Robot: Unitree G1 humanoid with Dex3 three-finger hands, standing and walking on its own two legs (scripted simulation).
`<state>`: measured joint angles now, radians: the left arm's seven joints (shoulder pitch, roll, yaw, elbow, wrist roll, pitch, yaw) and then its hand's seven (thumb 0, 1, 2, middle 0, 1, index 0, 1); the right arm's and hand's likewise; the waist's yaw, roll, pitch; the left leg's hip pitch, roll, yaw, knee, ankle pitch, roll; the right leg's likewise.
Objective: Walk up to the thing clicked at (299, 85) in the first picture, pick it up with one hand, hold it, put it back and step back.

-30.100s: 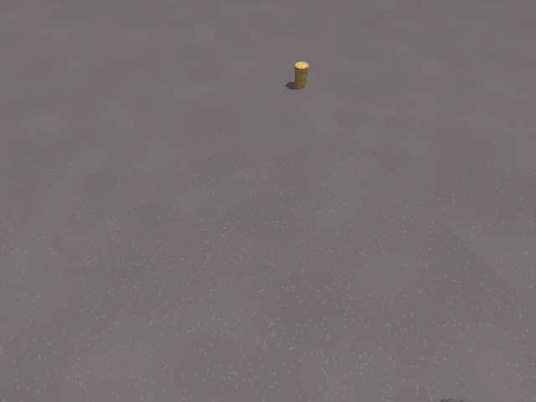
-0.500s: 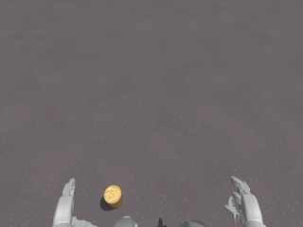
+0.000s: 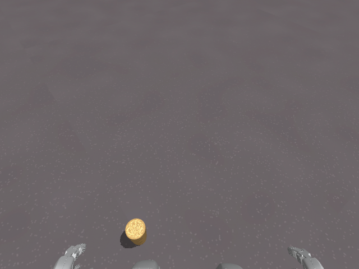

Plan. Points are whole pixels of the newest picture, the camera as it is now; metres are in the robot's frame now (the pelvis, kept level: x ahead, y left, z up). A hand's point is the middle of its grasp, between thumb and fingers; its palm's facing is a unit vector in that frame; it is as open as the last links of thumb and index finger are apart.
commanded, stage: stand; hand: left
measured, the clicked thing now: (137, 233) +0.36 +0.22 -0.66
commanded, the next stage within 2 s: none
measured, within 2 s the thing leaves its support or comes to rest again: neither
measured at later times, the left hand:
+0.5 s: hand out of the picture +0.03 +0.26 -0.13, palm faces -0.02 -0.94 -0.35, open 7.4 cm
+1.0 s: hand out of the picture +0.06 +0.25 -0.12, palm faces -0.03 -0.94 -0.34, open 7.4 cm
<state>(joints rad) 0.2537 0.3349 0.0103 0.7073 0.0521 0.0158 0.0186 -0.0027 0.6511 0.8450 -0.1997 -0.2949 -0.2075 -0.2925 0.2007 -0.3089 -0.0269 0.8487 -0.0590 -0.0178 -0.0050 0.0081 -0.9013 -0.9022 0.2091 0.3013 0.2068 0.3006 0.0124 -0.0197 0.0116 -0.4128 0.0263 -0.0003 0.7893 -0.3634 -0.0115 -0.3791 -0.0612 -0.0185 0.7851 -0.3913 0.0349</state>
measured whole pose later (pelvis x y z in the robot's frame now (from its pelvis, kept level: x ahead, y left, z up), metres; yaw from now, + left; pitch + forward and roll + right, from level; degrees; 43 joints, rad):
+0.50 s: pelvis -0.01 +0.01 +0.03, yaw +0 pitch -5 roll +0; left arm 0.20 0.33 0.00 1.11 0.03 0.00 0.01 0.00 0.90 0.90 -0.20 -0.30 -0.21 -0.30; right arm 0.17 -0.31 -0.01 1.10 -0.03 0.00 0.00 0.00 -0.90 -0.90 0.21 0.30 0.20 0.30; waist 0.02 0.01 0.05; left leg -0.18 0.01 0.01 0.43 -0.17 0.00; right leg -0.15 -0.07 -0.02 0.43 -0.20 0.05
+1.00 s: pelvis +0.00 +0.00 +0.04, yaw -1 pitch -4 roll +0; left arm 0.14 0.33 0.00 1.15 0.02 -0.01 0.00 0.00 0.90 0.90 -0.20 -0.30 -0.21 -0.30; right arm 0.15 -0.33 -0.01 1.15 -0.02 0.00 0.01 0.00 -0.90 -0.90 0.21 0.30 0.20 0.30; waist 0.00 0.01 0.05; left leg -0.16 0.03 0.01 0.38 -0.15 -0.02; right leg -0.14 -0.05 -0.02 0.38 -0.18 0.04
